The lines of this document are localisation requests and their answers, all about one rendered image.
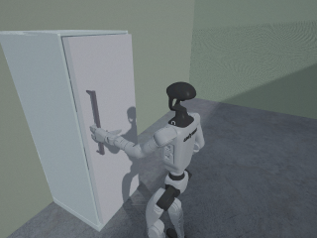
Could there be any robot right upper arm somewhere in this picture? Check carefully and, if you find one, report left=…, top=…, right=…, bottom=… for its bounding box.
left=188, top=112, right=205, bottom=151

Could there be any fridge door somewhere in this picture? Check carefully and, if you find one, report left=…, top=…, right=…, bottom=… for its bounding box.
left=62, top=34, right=141, bottom=225

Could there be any robot left hand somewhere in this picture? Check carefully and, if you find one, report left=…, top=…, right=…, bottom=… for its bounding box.
left=90, top=123, right=122, bottom=143

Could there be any right robot shin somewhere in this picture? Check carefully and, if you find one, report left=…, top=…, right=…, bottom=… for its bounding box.
left=168, top=198, right=185, bottom=238

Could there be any robot left upper arm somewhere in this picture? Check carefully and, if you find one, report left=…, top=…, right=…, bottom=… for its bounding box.
left=134, top=126, right=177, bottom=159

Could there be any handle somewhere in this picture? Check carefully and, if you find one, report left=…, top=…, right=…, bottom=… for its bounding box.
left=86, top=90, right=105, bottom=156

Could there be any left robot thigh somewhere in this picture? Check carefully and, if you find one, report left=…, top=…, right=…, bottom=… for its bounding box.
left=146, top=186, right=176, bottom=236

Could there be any robot left forearm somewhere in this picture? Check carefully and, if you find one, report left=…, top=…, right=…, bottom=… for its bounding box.
left=105, top=133, right=141, bottom=158

